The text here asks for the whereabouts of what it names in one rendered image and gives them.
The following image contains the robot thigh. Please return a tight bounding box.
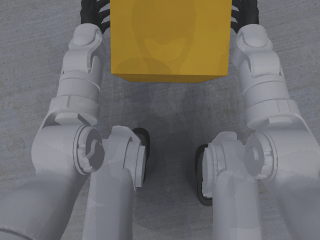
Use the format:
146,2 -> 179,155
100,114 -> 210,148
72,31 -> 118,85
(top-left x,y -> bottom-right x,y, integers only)
202,140 -> 265,240
82,135 -> 146,240

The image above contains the robot left thigh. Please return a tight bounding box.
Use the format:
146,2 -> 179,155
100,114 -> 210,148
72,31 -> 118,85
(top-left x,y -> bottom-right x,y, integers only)
82,135 -> 146,240

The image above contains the robot right upper arm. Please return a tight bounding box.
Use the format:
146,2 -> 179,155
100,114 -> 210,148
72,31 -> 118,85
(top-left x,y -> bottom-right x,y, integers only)
243,129 -> 320,240

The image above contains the robot right forearm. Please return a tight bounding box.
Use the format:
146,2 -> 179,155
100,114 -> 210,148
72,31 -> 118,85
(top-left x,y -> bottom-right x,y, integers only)
231,24 -> 320,149

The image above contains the left robot hand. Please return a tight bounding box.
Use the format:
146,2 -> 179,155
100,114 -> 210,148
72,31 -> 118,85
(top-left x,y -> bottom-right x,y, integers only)
80,0 -> 111,34

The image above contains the robot left forearm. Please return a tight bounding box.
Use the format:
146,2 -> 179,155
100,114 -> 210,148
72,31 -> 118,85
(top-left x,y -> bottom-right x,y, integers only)
31,23 -> 109,163

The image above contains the robot right thigh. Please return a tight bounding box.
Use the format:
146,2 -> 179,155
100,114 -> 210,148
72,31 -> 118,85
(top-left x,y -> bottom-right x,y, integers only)
202,140 -> 265,240

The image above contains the carton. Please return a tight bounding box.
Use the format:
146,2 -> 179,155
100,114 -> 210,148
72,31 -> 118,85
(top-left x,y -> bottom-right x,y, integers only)
110,0 -> 232,83

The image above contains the right robot hand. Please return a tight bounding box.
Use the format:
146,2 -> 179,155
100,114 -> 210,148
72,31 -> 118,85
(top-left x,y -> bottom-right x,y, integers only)
230,0 -> 260,34

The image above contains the robot left upper arm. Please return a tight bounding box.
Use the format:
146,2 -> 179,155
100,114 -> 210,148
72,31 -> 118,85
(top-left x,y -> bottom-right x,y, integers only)
0,124 -> 105,240

